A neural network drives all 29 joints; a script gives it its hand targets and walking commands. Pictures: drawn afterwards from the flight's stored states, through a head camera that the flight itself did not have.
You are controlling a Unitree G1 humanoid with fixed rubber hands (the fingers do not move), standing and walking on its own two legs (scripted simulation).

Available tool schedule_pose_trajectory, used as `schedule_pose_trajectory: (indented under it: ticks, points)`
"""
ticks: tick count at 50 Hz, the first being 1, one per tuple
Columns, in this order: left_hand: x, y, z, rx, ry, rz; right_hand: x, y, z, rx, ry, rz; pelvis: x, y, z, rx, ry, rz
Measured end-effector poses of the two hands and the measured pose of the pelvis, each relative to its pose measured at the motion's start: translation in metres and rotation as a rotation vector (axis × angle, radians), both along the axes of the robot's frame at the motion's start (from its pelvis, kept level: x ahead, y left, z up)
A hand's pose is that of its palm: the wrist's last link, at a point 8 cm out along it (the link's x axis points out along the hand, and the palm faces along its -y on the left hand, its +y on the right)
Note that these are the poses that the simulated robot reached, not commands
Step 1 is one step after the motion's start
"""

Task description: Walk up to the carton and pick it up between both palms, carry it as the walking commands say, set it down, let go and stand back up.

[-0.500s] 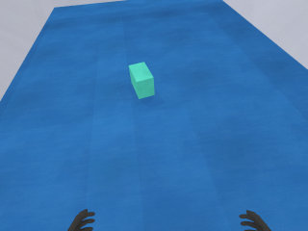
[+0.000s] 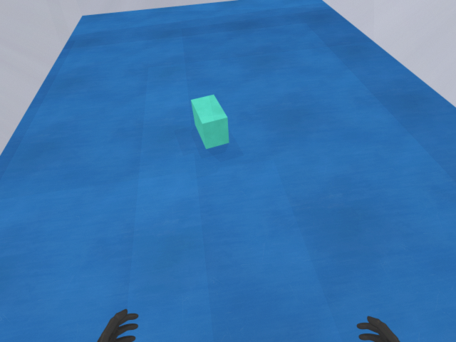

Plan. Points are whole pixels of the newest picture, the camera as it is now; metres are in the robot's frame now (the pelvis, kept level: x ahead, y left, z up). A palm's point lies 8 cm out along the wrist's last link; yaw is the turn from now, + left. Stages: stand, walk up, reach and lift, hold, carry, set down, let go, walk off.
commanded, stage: stand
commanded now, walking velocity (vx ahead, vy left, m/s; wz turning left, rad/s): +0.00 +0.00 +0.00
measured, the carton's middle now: (209, 121) +1.55 +0.15 -0.65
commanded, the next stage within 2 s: walk up in 0.08 s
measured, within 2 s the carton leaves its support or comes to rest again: neither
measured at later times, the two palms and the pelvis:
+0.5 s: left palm out of the picture +0.11 +0.33 -0.06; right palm (402, 340) +0.16 -0.26 -0.07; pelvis +0.03 +0.03 +0.01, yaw +2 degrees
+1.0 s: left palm (62, 268) +0.30 +0.37 -0.06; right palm (381, 308) +0.21 -0.24 -0.08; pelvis +0.17 +0.07 +0.01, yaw +0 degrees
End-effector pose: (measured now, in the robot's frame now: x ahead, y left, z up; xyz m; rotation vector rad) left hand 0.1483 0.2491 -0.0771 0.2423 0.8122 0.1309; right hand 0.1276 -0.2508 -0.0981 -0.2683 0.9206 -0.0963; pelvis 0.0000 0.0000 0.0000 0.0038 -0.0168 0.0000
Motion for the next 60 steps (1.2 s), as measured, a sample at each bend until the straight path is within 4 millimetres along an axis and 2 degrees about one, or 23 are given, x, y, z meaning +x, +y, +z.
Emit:
schedule_pose_trajectory:
  ticks: [13,16,20,23,26,29,31,34,37,40,43,48,53,56,60]
  points:
    - [-0.004,0.001,0.001,0.002,-0.01,-0.001,-0.009,-0.002,-0.002,-0.004,0.013,-0.005,-0.005,0.0,0.0,0.0,-0.008,0.0]
    - [-0.006,0.004,0.005,0.003,-0.024,-0.011,-0.009,-0.005,0.001,-0.002,0.01,0.007,-0.001,0.0,0.001,0.001,-0.006,0.0]
    - [-0.021,0.03,0.011,0.036,-0.011,0.004,0.004,-0.011,0.013,-0.037,0.002,0.041,0.01,0.009,0.006,0.006,-0.016,0.012]
    - [-0.036,0.059,0.014,0.072,0.037,0.032,0.021,-0.011,0.023,-0.068,-0.004,0.078,0.022,0.023,0.01,0.007,-0.027,0.024]
    - [-0.039,0.092,0.013,0.098,0.07,0.045,0.039,-0.002,0.028,-0.09,-0.01,0.101,0.038,0.04,0.007,-0.005,-0.048,0.03]
    - [-0.02,0.124,0.003,0.108,0.065,0.042,0.055,0.013,0.026,-0.116,-0.023,0.098,0.059,0.063,-0.003,-0.033,-0.031,0.027]
    - [0.003,0.138,-0.007,0.111,0.058,0.026,0.052,0.02,0.017,-0.13,-0.015,0.077,0.067,0.075,-0.013,-0.033,-0.028,0.011]
    - [0.039,0.142,-0.004,0.091,0.017,0.003,0.034,0.025,0.019,-0.136,0.06,0.037,0.079,0.084,-0.008,-0.017,-0.017,0.007]
    - [0.067,0.142,0.001,0.075,-0.005,-0.018,0.023,0.026,0.025,-0.15,0.113,0.011,0.092,0.088,-0.002,-0.019,-0.01,0.009]
    - [0.087,0.14,0.005,0.063,-0.006,-0.038,0.024,0.025,0.03,-0.153,0.136,-0.008,0.107,0.089,0.003,-0.019,-0.009,0.008]
    - [0.104,0.136,0.01,0.06,-0.004,-0.047,0.033,0.022,0.033,-0.149,0.15,-0.013,0.124,0.086,0.008,-0.015,-0.008,0.007]
    - [0.139,0.126,0.018,0.077,-0.006,-0.053,0.067,0.013,0.026,-0.126,0.148,-0.013,0.158,0.074,0.008,0.002,-0.005,0.006]
    - [0.182,0.108,0.023,0.118,-0.029,-0.052,0.116,-0.004,0.008,-0.091,0.127,-0.005,0.199,0.053,0.001,0.023,0.003,0.006]
    - [0.193,0.105,0.032,0.141,-0.01,-0.057,0.149,-0.005,0.008,-0.071,0.1,0.01,0.218,0.049,0.006,0.028,-0.02,0.008]
    - [0.205,0.113,0.044,0.173,0.014,-0.033,0.185,0.001,0.008,-0.049,0.084,0.03,0.244,0.052,0.012,0.026,-0.032,0.008]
